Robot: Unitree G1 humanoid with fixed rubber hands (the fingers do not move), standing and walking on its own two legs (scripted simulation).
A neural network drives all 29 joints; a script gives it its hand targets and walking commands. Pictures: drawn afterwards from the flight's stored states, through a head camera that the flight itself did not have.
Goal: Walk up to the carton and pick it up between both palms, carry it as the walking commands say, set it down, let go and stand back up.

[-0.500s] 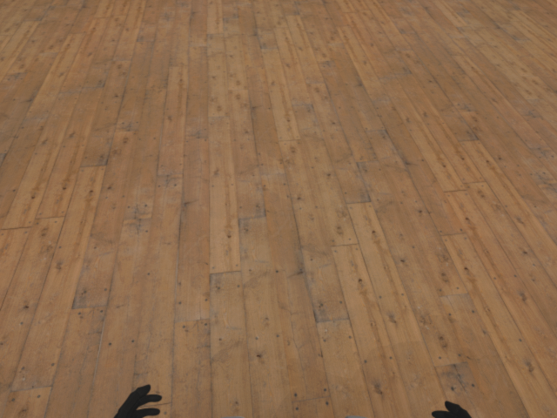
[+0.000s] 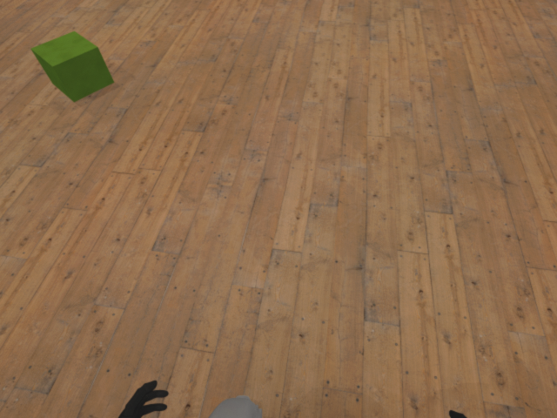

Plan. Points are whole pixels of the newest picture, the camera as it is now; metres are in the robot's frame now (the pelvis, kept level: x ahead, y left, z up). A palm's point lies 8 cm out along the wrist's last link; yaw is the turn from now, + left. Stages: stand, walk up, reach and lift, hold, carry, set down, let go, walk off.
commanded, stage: walk up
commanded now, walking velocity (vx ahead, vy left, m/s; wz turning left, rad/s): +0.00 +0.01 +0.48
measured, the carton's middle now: (74, 66) +1.99 +1.33 -0.65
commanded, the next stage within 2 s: none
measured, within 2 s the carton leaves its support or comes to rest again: neither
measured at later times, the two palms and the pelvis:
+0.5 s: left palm (102, 379) +0.19 +0.30 -0.10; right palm (448, 414) +0.16 -0.22 -0.11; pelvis +0.08 +0.03 +0.01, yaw +6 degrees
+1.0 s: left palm (76, 373) +0.21 +0.38 -0.16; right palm (328, 234) +0.49 -0.07 -0.14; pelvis +0.29 +0.13 -0.04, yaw +22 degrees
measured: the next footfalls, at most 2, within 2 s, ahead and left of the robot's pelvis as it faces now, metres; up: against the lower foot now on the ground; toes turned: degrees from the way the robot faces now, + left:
left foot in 0.08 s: +0.04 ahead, +0.12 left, +0.00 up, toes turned +3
right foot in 0.54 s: +0.15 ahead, -0.10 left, +0.00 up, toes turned +1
